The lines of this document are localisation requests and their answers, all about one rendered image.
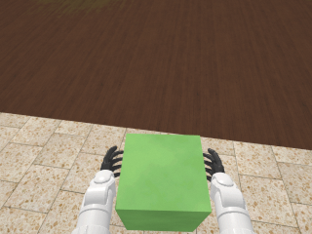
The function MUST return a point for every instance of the right robot hand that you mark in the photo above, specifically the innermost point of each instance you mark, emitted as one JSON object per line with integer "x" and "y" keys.
{"x": 215, "y": 164}

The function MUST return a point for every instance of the left robot forearm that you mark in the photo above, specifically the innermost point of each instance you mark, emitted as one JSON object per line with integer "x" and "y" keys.
{"x": 96, "y": 209}

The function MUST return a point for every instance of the left robot hand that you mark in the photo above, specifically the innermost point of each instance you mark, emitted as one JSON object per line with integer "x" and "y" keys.
{"x": 108, "y": 160}

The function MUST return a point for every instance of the right robot forearm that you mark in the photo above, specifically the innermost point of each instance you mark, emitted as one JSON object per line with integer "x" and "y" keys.
{"x": 231, "y": 209}

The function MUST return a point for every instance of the carton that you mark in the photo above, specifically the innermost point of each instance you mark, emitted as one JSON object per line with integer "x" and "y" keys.
{"x": 163, "y": 183}

